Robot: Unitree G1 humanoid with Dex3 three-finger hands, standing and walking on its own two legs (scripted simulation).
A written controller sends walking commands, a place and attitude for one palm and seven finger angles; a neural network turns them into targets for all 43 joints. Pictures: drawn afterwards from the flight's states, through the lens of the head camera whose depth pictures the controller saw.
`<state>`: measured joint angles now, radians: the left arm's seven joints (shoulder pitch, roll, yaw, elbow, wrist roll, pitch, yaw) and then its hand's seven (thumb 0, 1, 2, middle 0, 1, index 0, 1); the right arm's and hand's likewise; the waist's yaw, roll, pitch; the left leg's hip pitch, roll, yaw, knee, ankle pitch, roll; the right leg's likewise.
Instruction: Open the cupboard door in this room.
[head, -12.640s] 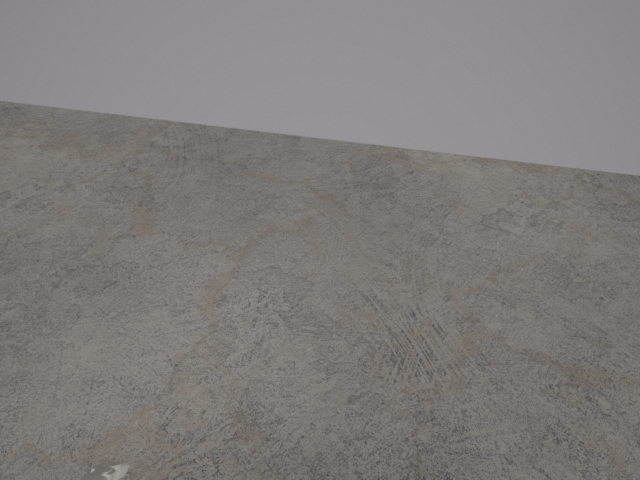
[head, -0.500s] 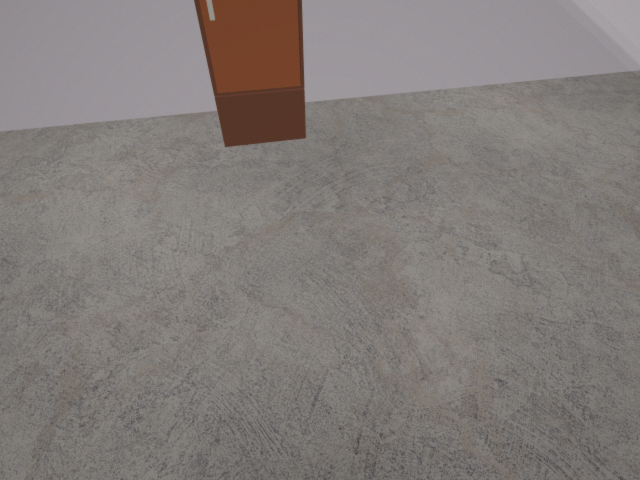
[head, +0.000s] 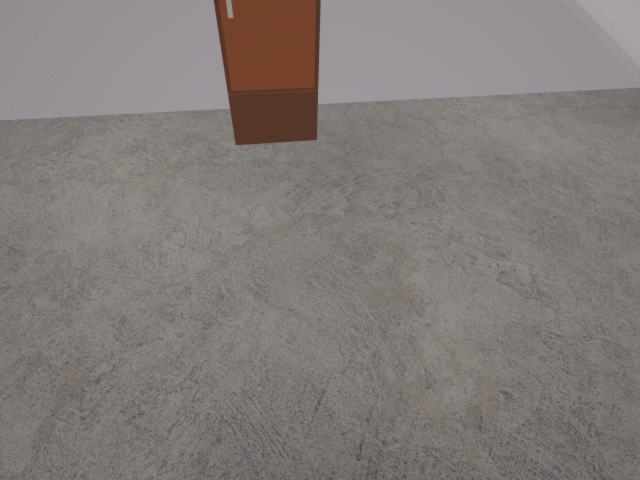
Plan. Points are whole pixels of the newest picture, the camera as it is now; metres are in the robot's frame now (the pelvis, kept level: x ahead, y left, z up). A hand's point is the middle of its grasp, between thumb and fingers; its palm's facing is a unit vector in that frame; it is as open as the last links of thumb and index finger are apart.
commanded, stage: turn or walk to find it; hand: left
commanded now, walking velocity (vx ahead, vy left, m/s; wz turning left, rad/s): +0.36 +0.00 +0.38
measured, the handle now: out of the picture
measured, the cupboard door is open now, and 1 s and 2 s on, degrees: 0 0 0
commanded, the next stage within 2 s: stand and wait in 0.08 s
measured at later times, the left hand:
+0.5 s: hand out of the picture +0.16 +0.21 -0.17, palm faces +0.12 -0.97 -0.22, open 7.3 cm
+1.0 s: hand out of the picture +0.10 +0.28 -0.17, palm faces +0.35 -0.90 -0.25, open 7.3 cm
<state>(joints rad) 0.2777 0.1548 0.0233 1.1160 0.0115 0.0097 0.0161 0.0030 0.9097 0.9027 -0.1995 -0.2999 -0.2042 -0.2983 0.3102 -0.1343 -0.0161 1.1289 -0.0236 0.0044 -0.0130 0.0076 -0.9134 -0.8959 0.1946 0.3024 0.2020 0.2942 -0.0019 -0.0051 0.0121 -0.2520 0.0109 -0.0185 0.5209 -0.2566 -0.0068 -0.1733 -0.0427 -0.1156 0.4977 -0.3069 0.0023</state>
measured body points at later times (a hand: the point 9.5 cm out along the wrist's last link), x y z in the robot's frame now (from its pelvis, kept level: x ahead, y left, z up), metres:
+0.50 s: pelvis +0.11 +0.02 -0.01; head +0.14 +0.01 +0.44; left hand +0.15 +0.26 -0.15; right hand +0.08 -0.18 -0.17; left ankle +0.02 +0.13 -0.74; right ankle +0.15 -0.09 -0.74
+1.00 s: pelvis +0.12 +0.05 +0.00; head +0.15 +0.08 +0.45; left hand +0.08 +0.32 -0.15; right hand +0.30 -0.16 -0.13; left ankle +0.11 +0.16 -0.74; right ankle +0.13 -0.09 -0.66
